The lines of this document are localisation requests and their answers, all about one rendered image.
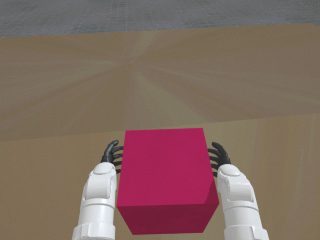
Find robot right hand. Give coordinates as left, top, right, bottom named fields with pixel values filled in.
left=207, top=142, right=231, bottom=177

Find robot left forearm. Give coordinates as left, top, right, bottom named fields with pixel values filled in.
left=72, top=162, right=117, bottom=240

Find robot left hand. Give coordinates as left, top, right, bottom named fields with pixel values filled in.
left=100, top=140, right=124, bottom=174

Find carton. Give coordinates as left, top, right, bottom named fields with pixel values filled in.
left=116, top=128, right=219, bottom=235

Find robot right forearm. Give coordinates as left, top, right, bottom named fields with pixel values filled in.
left=217, top=164, right=269, bottom=240

